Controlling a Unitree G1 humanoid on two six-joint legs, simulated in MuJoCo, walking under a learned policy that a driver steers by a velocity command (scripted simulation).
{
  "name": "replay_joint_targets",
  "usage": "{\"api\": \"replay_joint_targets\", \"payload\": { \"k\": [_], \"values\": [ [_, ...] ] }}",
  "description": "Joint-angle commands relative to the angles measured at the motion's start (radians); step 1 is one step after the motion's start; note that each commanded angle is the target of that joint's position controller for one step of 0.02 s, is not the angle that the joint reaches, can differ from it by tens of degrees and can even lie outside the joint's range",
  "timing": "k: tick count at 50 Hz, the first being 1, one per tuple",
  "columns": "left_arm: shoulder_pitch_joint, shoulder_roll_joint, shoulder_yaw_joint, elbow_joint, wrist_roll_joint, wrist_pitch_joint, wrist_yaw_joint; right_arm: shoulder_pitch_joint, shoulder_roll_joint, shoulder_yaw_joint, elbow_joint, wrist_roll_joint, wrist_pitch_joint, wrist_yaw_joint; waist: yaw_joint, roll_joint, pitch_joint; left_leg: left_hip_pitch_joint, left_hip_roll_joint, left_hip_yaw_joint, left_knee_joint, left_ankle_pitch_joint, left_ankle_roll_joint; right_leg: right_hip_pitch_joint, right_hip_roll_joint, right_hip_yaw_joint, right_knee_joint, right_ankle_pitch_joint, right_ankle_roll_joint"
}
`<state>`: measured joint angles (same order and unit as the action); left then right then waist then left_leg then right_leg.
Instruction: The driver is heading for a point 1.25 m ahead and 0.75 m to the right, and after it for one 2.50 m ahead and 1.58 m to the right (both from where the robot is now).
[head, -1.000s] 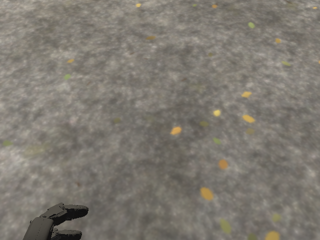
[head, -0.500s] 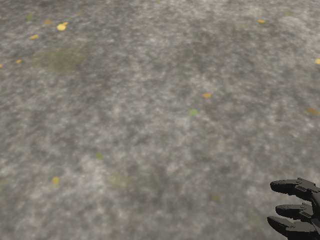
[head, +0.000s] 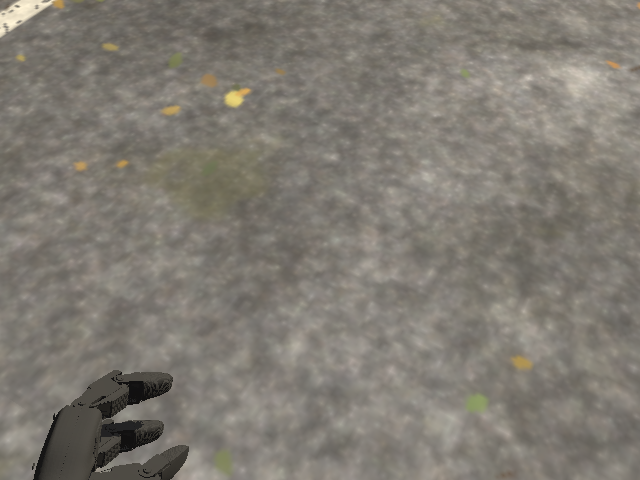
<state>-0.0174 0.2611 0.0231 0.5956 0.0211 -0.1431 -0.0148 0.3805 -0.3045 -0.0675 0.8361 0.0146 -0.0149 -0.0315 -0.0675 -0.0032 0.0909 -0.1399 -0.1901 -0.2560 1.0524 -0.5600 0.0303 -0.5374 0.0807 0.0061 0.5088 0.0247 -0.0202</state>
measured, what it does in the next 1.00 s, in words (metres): walks ahead, turning right: left foot, then right foot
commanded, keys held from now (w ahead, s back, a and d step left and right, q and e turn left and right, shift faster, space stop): e+shift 1.00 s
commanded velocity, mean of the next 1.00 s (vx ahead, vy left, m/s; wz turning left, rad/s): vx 0.07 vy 0.00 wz -0.75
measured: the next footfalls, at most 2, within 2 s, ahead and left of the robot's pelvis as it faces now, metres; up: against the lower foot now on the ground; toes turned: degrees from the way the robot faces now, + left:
left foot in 0.40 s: +0.25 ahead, +0.09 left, +0.00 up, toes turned -28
right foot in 0.86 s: +0.08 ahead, -0.13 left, +0.00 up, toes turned -48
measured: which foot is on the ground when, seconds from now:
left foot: up 0.00-0.38, down 0.40-0.86, up 0.88-1.00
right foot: down 0.00-0.42, up 0.44-0.84, down 0.86-1.00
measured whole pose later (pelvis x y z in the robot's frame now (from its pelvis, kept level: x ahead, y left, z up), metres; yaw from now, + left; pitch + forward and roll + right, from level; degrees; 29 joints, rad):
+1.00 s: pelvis +0.12 -0.03 +0.03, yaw -51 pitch +3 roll +2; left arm 0.19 0.33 0.09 0.56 -0.01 0.04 0.00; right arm 0.11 -0.34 -0.11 0.70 -0.01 0.00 -0.03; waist -0.01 0.02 0.06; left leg -0.54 0.03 -0.02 1.11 -0.44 -0.06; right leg -0.35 0.03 0.05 0.55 -0.25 -0.04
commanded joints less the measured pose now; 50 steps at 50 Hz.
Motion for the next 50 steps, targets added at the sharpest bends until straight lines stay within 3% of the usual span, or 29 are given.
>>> {"api": "replay_joint_targets", "payload": {
  "k": [1, 2, 3, 4, 6, 8, 10, 13, 15, 18, 19, 20, 21, 22, 23, 24, 26, 31, 37, 40, 42, 43, 44, 45, 46, 47, 48, 49, 50],
  "values": [
    [0.263, 0.138, 0.056, 0.009, -0.018, 0.025, -0.013, 0.133, -0.104, 0.002, -0.05, -0.004, 0.007, 0.032, 0.122, -0.1, -0.472, -0.474, 0.12, 0.043, 0.509, 0.03, -0.086, 0.861, -0.441, 0.709, -0.091, 0.247, -0.321],
    [0.168, 0.123, 0.045, -0.008, -0.023, 0.043, -0.01, -0.033, -0.133, -0.008, -0.104, -0.026, 0.006, 0.023, 0.103, 0.044, -0.297, -0.501, 0.139, 0.096, 0.424, 0.101, -0.082, 0.635, -0.365, 0.61, -0.144, 0.114, -0.266],
    [0.151, 0.139, 0.046, -0.014, -0.025, 0.052, -0.004, -0.133, -0.141, -0.014, -0.143, -0.043, 0.008, 0.011, 0.097, 0.081, -0.198, -0.511, 0.141, 0.119, 0.366, 0.13, -0.079, 0.48, -0.309, 0.554, -0.182, 0.097, -0.249],
    [0.165, 0.174, 0.057, -0.008, -0.017, 0.06, 0.001, -0.145, -0.116, -0.012, -0.165, -0.045, 0.008, 0.009, 0.072, 0.05, -0.158, -0.473, 0.142, 0.113, 0.32, 0.144, -0.074, 0.383, -0.269, 0.528, -0.207, 0.12, -0.237],
    [0.163, 0.162, 0.061, -0.003, -0.016, 0.068, 0.0, -0.108, -0.058, 0.001, -0.17, -0.04, 0.001, -0.003, 0.032, -0.008, -0.16, -0.419, 0.153, 0.113, 0.146, 0.135, -0.072, 0.307, -0.206, 0.446, -0.206, 0.216, -0.214],
    [0.175, 0.171, 0.07, 0.002, -0.021, 0.083, 0.008, -0.138, -0.025, 0.013, -0.178, -0.035, -0.003, -0.014, 0.028, -0.045, -0.201, -0.358, 0.135, 0.136, -0.045, 0.131, -0.09, 0.261, -0.183, 0.413, -0.191, 0.319, -0.214],
    [0.193, 0.206, 0.086, 0.002, -0.029, 0.109, 0.024, -0.171, -0.033, 0.014, -0.183, -0.029, 0.005, -0.016, 0.029, -0.076, -0.261, -0.304, 0.117, 0.123, -0.131, 0.213, -0.101, 0.247, -0.18, 0.444, -0.191, 0.188, -0.205],
    [0.19, 0.217, 0.098, -0.017, -0.051, 0.145, 0.044, -0.261, -0.053, 0.009, -0.198, -0.017, 0.021, -0.01, 0.053, -0.117, -0.22, -0.265, 0.099, 0.106, -0.261, 0.302, -0.098, 0.18, -0.143, 0.488, -0.234, -0.237, -0.153],
    [0.214, 0.21, 0.103, -0.017, -0.047, 0.163, 0.054, -0.316, -0.055, 0.007, -0.214, -0.012, 0.014, -0.004, 0.078, -0.159, -0.181, -0.24, 0.088, 0.096, -0.354, 0.312, -0.095, 0.174, -0.127, 0.528, -0.247, -0.391, -0.137],
    [0.238, 0.202, 0.113, -0.025, -0.041, 0.181, 0.062, -0.315, -0.074, -0.006, -0.211, 0.002, -0.015, 0.008, 0.081, -0.197, -0.166, -0.16, 0.098, 0.082, -0.542, 0.324, -0.072, 0.222, -0.119, 0.596, -0.217, -0.429, -0.112],
    [0.23, 0.192, 0.112, -0.032, -0.047, 0.184, 0.062, -0.281, -0.083, -0.014, -0.198, 0.006, -0.024, 0.01, 0.06, -0.189, -0.166, -0.08, 0.126, 0.089, -0.655, 0.389, -0.051, 0.204, -0.097, 0.59, -0.18, -0.447, -0.089],
    [0.267, 0.156, 0.102, -0.029, -0.051, 0.187, 0.058, -0.263, -0.112, -0.024, -0.194, 0.0, -0.027, 0.007, 0.067, -0.122, -0.199, 0.038, 0.237, 0.035, -0.727, 0.406, -0.003, 0.148, -0.043, 0.533, -0.067, -0.575, -0.052],
    [0.294, 0.115, 0.09, -0.045, -0.054, 0.186, 0.055, -0.266, -0.181, -0.035, -0.2, -0.036, -0.017, 0.002, 0.1, 0.108, -0.225, 0.135, 0.454, -0.195, -0.754, 0.421, 0.124, -0.019, 0.064, 0.339, 0.159, -0.669, -0.005],
    [0.314, 0.171, 0.106, -0.06, -0.053, 0.172, 0.048, -0.296, -0.162, -0.035, -0.204, -0.075, -0.014, 0.006, 0.123, 0.246, -0.215, 0.058, 0.568, -0.324, -0.787, 0.473, 0.209, -0.092, 0.064, 0.217, 0.411, -0.644, 0.037],
    [0.322, 0.245, 0.125, -0.037, -0.05, 0.17, 0.043, -0.354, -0.097, -0.02, -0.231, -0.068, -0.015, 0.001, 0.13, 0.189, -0.179, 0.016, 0.54, -0.236, -0.784, 0.472, 0.205, -0.106, 0.002, 0.18, 0.539, -0.559, 0.07],
    [0.337, 0.253, 0.131, -0.012, -0.05, 0.179, 0.044, -0.392, -0.057, -0.011, -0.242, -0.051, -0.01, -0.005, 0.132, 0.137, -0.152, -0.019, 0.467, -0.122, -0.769, 0.433, 0.164, -0.102, -0.016, 0.157, 0.598, -0.489, 0.088],
    [0.363, 0.206, 0.118, 0.001, -0.042, 0.198, 0.045, -0.407, -0.047, -0.003, -0.247, -0.028, 0.002, -0.018, 0.127, 0.117, -0.124, -0.04, 0.412, -0.004, -0.756, 0.482, 0.147, -0.135, -0.039, 0.109, 0.762, -0.417, 0.119],
    [0.219, 0.149, 0.084, -0.082, -0.051, 0.192, 0.028, -0.288, -0.089, -0.016, -0.216, -0.042, 0.021, -0.035, 0.042, 0.13, -0.13, 0.078, 0.429, 0.124, -0.758, 0.607, 0.199, -0.205, -0.14, 0.023, 0.651, -0.344, 0.168],
    [0.189, 0.131, 0.07, -0.109, -0.045, 0.196, 0.001, -0.293, -0.163, -0.053, -0.207, -0.029, 0.02, -0.008, 0.044, 0.155, -0.168, 0.05, 0.49, 0.255, -0.737, 0.678, 0.189, -0.002, -0.17, -0.045, 0.387, -0.356, 0.119],
    [0.187, 0.146, 0.082, -0.113, -0.046, 0.217, -0.009, -0.287, -0.176, -0.067, -0.198, -0.001, 0.008, 0.013, 0.056, 0.173, -0.174, 0.059, 0.524, 0.297, -0.684, 0.702, 0.151, 0.092, -0.155, -0.076, 0.239, -0.368, 0.07],
    [0.229, 0.149, 0.095, -0.096, -0.048, 0.228, -0.013, -0.288, -0.164, -0.071, -0.187, 0.019, 0.001, 0.02, 0.094, 0.152, -0.187, 0.029, 0.516, 0.358, -0.577, 0.657, 0.084, 0.223, -0.121, -0.1, 0.051, -0.272, 0.018],
    [0.293, 0.181, 0.114, -0.07, -0.044, 0.228, -0.002, -0.233, -0.125, -0.065, -0.162, 0.018, -0.002, 0.026, 0.112, 0.074, -0.2, -0.062, 0.467, 0.414, -0.449, 0.564, 0.018, 0.37, -0.096, -0.064, -0.05, -0.158, -0.023],
    [0.363, 0.312, 0.154, -0.067, -0.046, 0.22, 0.017, -0.209, -0.083, -0.054, -0.178, -0.016, -0.002, 0.031, 0.116, -0.207, -0.189, -0.363, 0.355, 0.491, -0.146, 0.17, -0.08, 0.586, -0.282, 0.23, -0.104, 0.272, -0.117],
    [0.311, 0.394, 0.158, -0.106, -0.008, 0.195, 0.015, -0.287, -0.052, -0.038, -0.259, -0.048, -0.007, 0.022, 0.1, -0.382, -0.246, -0.64, 0.217, 0.345, 0.079, -0.122, -0.133, 0.627, -0.47, 0.582, -0.108, 0.36, -0.326],
    [0.314, 0.318, 0.145, -0.111, 0.003, 0.168, 0.002, -0.38, -0.112, -0.052, -0.263, -0.042, -0.008, 0.013, 0.175, -0.216, -0.279, -0.653, 0.218, 0.212, 0.187, -0.088, -0.114, 0.606, -0.443, 0.523, -0.143, 0.274, -0.335],
    [0.292, 0.294, 0.132, -0.093, -0.004, 0.152, 0.007, -0.4, -0.107, -0.051, -0.269, -0.021, -0.009, 0.005, 0.142, -0.18, -0.234, -0.655, 0.222, 0.179, 0.182, 0.003, -0.085, 0.558, -0.389, 0.454, -0.148, 0.196, -0.285],
    [0.234, 0.263, 0.125, -0.093, -0.029, 0.151, 0.017, -0.364, -0.109, -0.054, -0.245, -0.024, -0.007, -0.005, 0.101, -0.109, -0.203, -0.648, 0.238, 0.167, 0.137, 0.088, -0.077, 0.52, -0.335, 0.391, -0.14, 0.137, -0.229],
    [0.182, 0.242, 0.116, -0.104, -0.044, 0.158, 0.027, -0.341, -0.125, -0.058, -0.238, -0.033, -0.006, -0.012, 0.075, -0.117, -0.193, -0.619, 0.236, 0.159, 0.09, 0.145, -0.079, 0.474, -0.315, 0.368, -0.135, 0.14, -0.207],
    [0.154, 0.236, 0.11, -0.115, -0.041, 0.164, 0.036, -0.324, -0.124, -0.059, -0.229, -0.036, -0.006, -0.01, 0.058, -0.125, -0.201, -0.56, 0.217, 0.164, 0.078, 0.186, -0.086, 0.423, -0.287, 0.348, -0.131, 0.17, -0.2]
  ]
}}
